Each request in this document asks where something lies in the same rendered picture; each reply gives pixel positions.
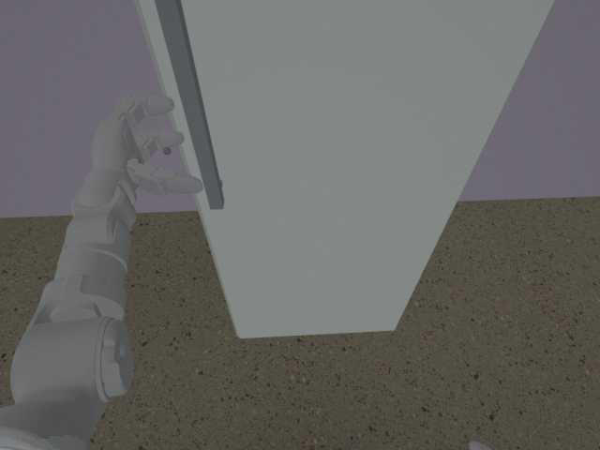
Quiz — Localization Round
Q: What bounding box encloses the handle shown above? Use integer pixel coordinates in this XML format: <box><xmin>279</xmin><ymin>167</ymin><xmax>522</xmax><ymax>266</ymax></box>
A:
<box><xmin>155</xmin><ymin>0</ymin><xmax>224</xmax><ymax>210</ymax></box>

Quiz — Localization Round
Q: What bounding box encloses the robot left forearm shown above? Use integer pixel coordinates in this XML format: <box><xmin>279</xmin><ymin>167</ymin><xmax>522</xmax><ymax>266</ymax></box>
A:
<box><xmin>10</xmin><ymin>169</ymin><xmax>137</xmax><ymax>402</ymax></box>

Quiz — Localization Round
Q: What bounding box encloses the fridge door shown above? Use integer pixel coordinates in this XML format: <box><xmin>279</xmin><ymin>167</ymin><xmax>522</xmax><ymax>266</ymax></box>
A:
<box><xmin>139</xmin><ymin>0</ymin><xmax>555</xmax><ymax>338</ymax></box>

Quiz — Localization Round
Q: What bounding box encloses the left robot upper arm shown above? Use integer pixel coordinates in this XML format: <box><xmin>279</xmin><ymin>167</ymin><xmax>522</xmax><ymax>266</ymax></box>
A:
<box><xmin>0</xmin><ymin>316</ymin><xmax>134</xmax><ymax>450</ymax></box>

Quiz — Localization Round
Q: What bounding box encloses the robot left hand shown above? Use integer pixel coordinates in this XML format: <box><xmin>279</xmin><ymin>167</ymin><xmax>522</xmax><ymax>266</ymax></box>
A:
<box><xmin>92</xmin><ymin>95</ymin><xmax>203</xmax><ymax>197</ymax></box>

